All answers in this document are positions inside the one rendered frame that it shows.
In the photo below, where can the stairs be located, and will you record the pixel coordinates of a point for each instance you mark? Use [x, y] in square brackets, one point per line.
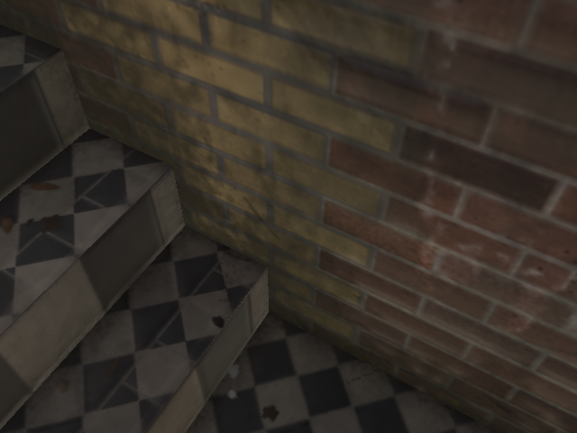
[115, 317]

